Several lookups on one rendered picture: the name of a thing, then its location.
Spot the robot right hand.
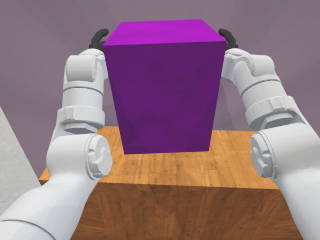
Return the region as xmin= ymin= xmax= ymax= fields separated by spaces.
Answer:
xmin=218 ymin=28 xmax=238 ymax=51

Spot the pedestal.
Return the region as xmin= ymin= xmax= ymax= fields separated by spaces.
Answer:
xmin=38 ymin=126 xmax=304 ymax=240

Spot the robot right upper arm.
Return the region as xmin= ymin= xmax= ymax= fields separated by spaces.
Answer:
xmin=250 ymin=122 xmax=320 ymax=240

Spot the carton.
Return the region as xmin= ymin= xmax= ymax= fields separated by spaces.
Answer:
xmin=102 ymin=19 xmax=227 ymax=155

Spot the robot left hand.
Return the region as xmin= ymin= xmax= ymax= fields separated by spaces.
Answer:
xmin=89 ymin=28 xmax=109 ymax=53

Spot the robot left upper arm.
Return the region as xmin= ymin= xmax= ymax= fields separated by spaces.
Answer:
xmin=0 ymin=133 xmax=113 ymax=240

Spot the robot right forearm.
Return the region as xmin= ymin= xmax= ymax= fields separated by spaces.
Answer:
xmin=221 ymin=48 xmax=320 ymax=143

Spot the robot left forearm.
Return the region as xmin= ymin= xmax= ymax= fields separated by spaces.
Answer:
xmin=46 ymin=48 xmax=108 ymax=172

